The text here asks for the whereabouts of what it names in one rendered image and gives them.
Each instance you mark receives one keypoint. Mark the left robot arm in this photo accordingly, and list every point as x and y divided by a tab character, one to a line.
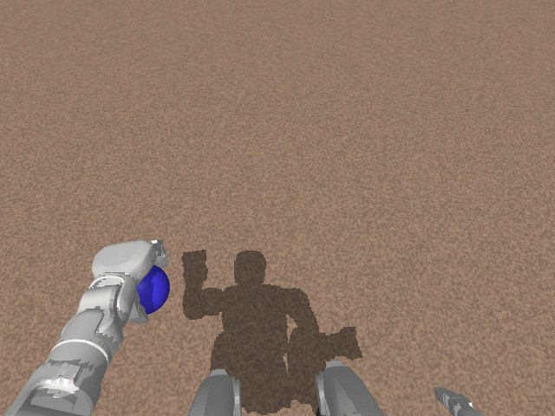
69	381

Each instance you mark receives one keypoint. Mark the right robot hand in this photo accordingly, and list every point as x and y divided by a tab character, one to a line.
457	404

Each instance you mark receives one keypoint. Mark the ball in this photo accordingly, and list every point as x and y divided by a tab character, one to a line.
153	289

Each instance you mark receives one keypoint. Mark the left robot hand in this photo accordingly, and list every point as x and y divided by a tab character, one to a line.
133	259

